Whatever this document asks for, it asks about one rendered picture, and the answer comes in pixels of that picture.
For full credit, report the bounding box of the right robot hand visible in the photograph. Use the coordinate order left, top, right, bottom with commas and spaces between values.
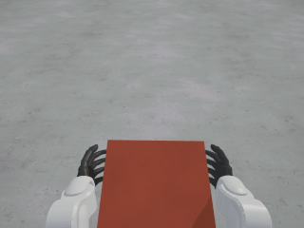
205, 144, 233, 189

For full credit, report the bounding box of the carton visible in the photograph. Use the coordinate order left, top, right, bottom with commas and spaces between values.
97, 140, 217, 228

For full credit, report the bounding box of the left robot hand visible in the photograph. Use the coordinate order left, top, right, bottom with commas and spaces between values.
77, 144, 106, 186

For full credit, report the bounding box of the left robot forearm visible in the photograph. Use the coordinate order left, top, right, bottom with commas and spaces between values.
44, 176, 98, 228

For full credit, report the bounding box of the right robot forearm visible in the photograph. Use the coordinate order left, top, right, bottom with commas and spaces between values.
215, 175, 273, 228

